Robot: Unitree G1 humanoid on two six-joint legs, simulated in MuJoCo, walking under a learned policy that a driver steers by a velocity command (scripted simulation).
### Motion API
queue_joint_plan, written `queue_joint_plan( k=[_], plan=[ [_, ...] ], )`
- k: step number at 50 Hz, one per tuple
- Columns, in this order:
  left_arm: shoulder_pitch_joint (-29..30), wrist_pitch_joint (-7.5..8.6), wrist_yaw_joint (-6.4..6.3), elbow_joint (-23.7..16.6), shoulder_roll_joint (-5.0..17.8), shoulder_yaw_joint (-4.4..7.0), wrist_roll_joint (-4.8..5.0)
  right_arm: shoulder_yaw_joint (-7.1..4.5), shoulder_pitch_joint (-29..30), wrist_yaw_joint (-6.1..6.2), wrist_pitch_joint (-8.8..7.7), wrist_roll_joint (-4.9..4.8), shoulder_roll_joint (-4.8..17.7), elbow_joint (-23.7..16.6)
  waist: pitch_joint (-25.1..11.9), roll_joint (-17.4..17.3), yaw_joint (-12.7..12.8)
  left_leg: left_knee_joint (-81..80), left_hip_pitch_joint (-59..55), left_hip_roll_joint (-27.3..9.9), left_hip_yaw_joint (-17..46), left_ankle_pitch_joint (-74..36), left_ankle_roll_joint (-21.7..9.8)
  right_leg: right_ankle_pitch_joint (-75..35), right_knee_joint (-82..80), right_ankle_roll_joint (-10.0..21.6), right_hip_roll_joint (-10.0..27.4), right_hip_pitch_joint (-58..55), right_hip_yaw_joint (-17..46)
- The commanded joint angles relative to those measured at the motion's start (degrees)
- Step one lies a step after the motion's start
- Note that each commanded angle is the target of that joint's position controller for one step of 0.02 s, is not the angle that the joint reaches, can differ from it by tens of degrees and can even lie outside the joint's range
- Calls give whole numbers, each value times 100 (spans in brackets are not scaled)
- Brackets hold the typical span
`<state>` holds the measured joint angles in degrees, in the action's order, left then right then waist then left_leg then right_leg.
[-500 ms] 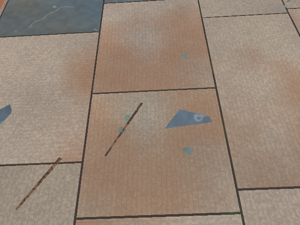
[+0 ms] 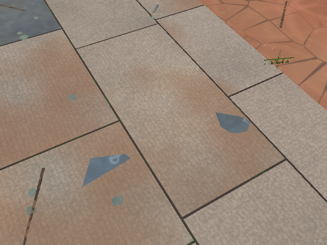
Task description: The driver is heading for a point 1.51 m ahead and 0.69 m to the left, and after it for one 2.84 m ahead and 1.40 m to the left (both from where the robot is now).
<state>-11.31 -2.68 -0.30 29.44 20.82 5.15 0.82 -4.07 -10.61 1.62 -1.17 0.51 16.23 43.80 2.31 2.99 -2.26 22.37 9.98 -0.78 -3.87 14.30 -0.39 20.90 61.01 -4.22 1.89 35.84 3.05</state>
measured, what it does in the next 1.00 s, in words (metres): walks ahead, turning left: right foot, then left foot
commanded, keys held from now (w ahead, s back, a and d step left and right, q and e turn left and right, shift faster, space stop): q+shift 1.00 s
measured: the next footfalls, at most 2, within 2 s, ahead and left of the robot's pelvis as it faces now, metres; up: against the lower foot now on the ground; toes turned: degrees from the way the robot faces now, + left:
right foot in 0.14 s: +0.13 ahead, -0.15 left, +0.00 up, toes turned +4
left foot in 0.50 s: +0.09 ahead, +0.12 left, +0.00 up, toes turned +23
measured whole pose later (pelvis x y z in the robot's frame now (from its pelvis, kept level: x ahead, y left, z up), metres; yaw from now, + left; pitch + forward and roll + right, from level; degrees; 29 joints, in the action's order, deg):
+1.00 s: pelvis +0.10 +0.01 -0.01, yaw +46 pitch +2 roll -2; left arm -4.3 2.1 0.0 40.6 17.8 5.6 0.5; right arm -5.4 -7.8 1.7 3.9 -1.8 20.2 30.9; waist 2.7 -0.6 -0.4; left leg 33.0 18.7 10.2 19.9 14.2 -1.7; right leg 13.9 29.1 -3.1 -4.9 19.3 8.2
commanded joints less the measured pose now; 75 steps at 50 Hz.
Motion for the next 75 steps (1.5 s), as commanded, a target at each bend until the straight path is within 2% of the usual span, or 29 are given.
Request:
queue_joint_plan(
  k=[1, 6, 7, 8, 9, 10, 14, 18, 24, 25, 26, 27, 28, 30, 37, 49, 50, 51, 52, 54, 58, 62, 65, 67, 68, 69, 71, 73, 75],
  plan=[
    [463, 172, 24, -564, -167, -154, -67, -192, 100, -52, 11, -57, 1030, -206, -538, -920, -11, -418, -562, -1206, 828, -3197, -1197, -30, -989, -19, -80, -248, -72],
    [220, 231, -42, -227, 123, -32, -102, -107, 113, -268, -50, -332, 1080, -25, -582, -1109, 314, 120, -64, -967, 1046, -3020, -783, -1787, -4029, 285, -450, -2580, -353],
    [147, 230, -116, -245, 412, 52, -117, -76, -19, -292, -115, -303, 1000, -25, -719, -985, 331, 381, 251, -786, 1067, -2611, -477, -2505, -4142, 438, -91, -3322, -18],
    [-293, 193, -223, -306, 860, 143, -244, 32, 72, -315, -189, -104, 740, -233, -1359, -312, 481, 1260, 990, -484, 916, -953, -115, -4981, -3473, 814, 1040, -4502, 804],
    [-294, 95, -245, -182, 1036, 196, -309, 143, -528, -315, -191, -126, 413, -187, -1934, 1062, 321, 2398, 2000, -110, 417, 1920, 268, -6050, -3172, 1870, 2307, -5082, 1637],
    [-470, 87, -203, -156, 663, 150, -326, -15, -307, -266, -110, -264, 901, -159, -1918, 915, 661, 3629, 2239, -99, 535, 2740, 477, -5766, -3423, 2275, 2300, -4633, 1713],
    [595, 216, -209, -46, 257, 51, -154, -150, -474, -49, 327, -234, 758, -156, -705, 742, 123, 4322, 2285, -360, 449, 1592, 713, -3668, -4073, 1672, 1550, -2935, 253],
    [988, 308, -219, 71, 207, 112, -187, -91, -252, -104, 487, -176, 448, -578, -657, 686, 61, 3237, 1669, -522, 281, 768, 618, -2909, -4205, 1568, 1574, -2458, -414],
    [963, 322, -100, 346, 352, 232, 65, -288, -491, -305, 599, -181, 689, -885, -767, 367, -87, 1450, 470, -171, -233, -95, -19, -1914, -3263, 996, 1733, -2320, -916],
    [690, 298, -67, 491, 154, 201, 53, -397, -759, -234, 576, -136, 901, -825, -657, -227, -135, 891, -35, -86, 102, -680, -285, -1061, -2446, 648, 1366, -1857, -1195],
    [638, 250, -53, 367, -123, 120, -178, -618, -969, -104, 500, -132, 1752, -945, -390, -2242, -78, 108, -754, -1425, 2286, -3153, -974, 1322, -345, 19, 509, -264, -1688],
    [1179, 254, -117, 26, -92, 92, -240, -581, -824, -166, 297, 98, 1994, -1197, -753, -2337, -143, -231, -671, -2079, 3921, -3179, -2067, 2177, 910, -121, -269, 622, -406],
    [1410, 265, -168, 26, 150, 139, -155, -542, -772, -230, 154, 127, 1787, -1198, -900, -1552, -309, -428, -774, -1977, 3592, -2293, -2048, 1803, 1251, 7, -182, 819, 69],
    [1296, 321, -252, 187, 248, 198, -137, -436, -300, -138, 103, -126, 1419, -1192, -633, -893, 27, -350, -662, -1469, 2962, -1489, -1445, 749, 878, 214, -1, 853, 307],
    [1029, 375, -150, 495, -3, 126, -112, -362, 19, 125, 300, -165, 1278, -1430, -884, -859, 201, -105, -444, -807, 2661, -1790, -1161, -370, -573, -61, -484, 96, 359],
    [659, 597, 38, 764, 319, 241, -18, -390, 537, 9, 452, -253, 1295, -1728, -831, -1345, 313, 511, 109, -227, 3927, -1466, -854, -816, -3641, 147, -635, -1890, 498],
    [483, 596, 26, 834, 435, 293, -37, -345, 532, 7, 457, -279, 1164, -1750, -908, -1099, 363, 845, 469, 18, 3734, -742, -639, -1444, -4172, 276, -267, -2572, 607],
    [566, 543, -5, 766, 729, 325, -108, -222, -16, -19, 462, -190, 750, -1652, -1194, 91, 30, 1965, 972, 597, 2867, 1344, -334, -1910, -4253, 753, 940, -3283, 1634],
    [617, 503, -2, 752, 864, 317, -320, -285, 12, -7, 411, -208, 988, -1803, -727, 1309, -78, 3137, 2103, 1153, 1918, 2401, 5, -2577, -4468, 1665, 1696, -3037, 2953],
    [834, 507, -23, 630, 321, 148, -200, -423, -69, 2, 355, -77, 1496, -1499, -542, 489, -29, 4510, 2112, 629, 1732, 1849, 375, -2466, -4249, 1934, 1640, -2628, 2490],
    [811, 431, -2, 819, -85, -131, -92, -33, 99, -23, 349, 17, 446, -1352, -477, 303, 32, 3418, 1493, 362, 1367, 1337, 614, -2252, -4229, 1497, 675, -2525, 1478],
    [295, 227, 20, 842, 805, 178, 10, -91, 469, 2, 232, -103, 603, -1353, -501, 906, 417, 1405, 952, 543, 744, 1311, 693, -2703, -4024, 1555, 523, -2983, 1930],
    [461, 206, -14, 760, 789, 206, 187, -163, 46, 37, 165, -161, 680, -1143, -664, 807, 142, -88, 315, 570, 845, 257, 410, -2836, -3844, 1430, 537, -3007, 2389],
    [426, 217, -84, 721, 482, 140, 206, -260, -367, 62, 137, -88, 965, -1037, -1039, 382, 48, -289, -1168, -232, 1214, -792, 19, -1909, -3328, 943, 210, -1890, 2054],
    [502, 262, -87, 546, 168, 67, 177, -374, -297, 52, 189, 75, 1423, -958, -775, -1337, 207, -227, -1233, -1181, 2182, -1800, -673, -390, -2483, 543, -496, -692, 917],
    [276, 291, -78, 628, 398, 129, 132, -316, -32, 33, 182, 220, 1124, -1089, -725, -1736, 147, -301, -1103, -2006, 2722, -2898, -1346, 1388, -1310, 264, -600, -295, 385],
    [-45, 206, -51, 839, 616, 281, 139, -142, 387, 92, 143, 172, 612, -1212, -602, -1105, 346, -165, -902, -1845, 2019, -3516, -1303, 1275, 258, -6, -259, -137, 278],
    [3, 66, -37, 810, 341, 209, 110, -143, 551, 135, 100, -17, 585, -1155, -354, -1076, 337, -77, -991, -1495, 1340, -3642, -1055, 594, 429, -202, -35, 247, 139],
    [297, 38, 41, 593, 142, 108, 126, -197, 342, 163, 139, 7, 691, -1058, -283, -1132, 150, -151, -1035, -1380, 974, -3669, -1118, 238, 124, -326, 49, 305, -162]
  ],
)
Keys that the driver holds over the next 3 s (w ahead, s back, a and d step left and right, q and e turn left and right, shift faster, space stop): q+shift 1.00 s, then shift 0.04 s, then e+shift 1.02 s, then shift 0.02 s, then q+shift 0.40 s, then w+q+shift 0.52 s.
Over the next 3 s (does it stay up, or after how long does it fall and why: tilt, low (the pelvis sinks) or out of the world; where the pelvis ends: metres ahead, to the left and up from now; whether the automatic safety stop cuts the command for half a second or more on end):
stays up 0.35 0.21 -0.05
